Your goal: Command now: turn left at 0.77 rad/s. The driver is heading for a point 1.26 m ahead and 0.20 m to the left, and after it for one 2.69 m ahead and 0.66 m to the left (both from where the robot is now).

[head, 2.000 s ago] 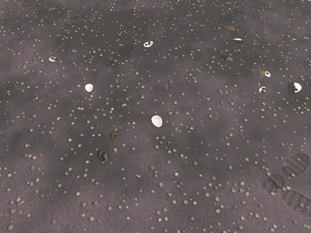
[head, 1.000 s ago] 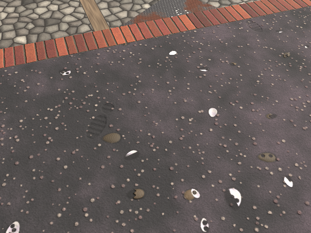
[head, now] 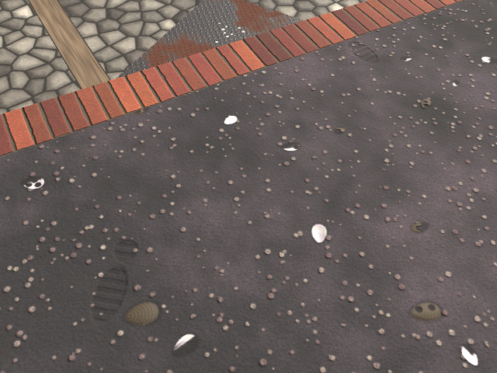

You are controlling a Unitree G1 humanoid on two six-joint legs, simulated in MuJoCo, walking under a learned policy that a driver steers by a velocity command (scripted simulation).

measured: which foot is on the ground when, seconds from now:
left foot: down 0.00-0.12, up 0.14-0.54, down 0.56-1.00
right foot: up 0.00-0.10, down 0.12-0.56, up 0.58-0.92, down 0.94-1.00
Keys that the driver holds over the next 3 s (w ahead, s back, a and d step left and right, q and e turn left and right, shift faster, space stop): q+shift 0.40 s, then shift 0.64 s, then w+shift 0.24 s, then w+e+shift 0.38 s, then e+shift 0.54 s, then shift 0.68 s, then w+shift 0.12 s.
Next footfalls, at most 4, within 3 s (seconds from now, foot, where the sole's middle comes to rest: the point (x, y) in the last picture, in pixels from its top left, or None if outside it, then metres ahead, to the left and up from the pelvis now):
0.12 right None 0.05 -0.11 -0.78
0.56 left None -0.03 0.11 -0.78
0.94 right None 0.06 -0.06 -0.78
1.80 right None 0.44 0.20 -0.78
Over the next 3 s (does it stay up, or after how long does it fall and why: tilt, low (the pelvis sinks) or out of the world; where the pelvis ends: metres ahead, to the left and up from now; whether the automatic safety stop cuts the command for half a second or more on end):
stays up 0.54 0.25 0.00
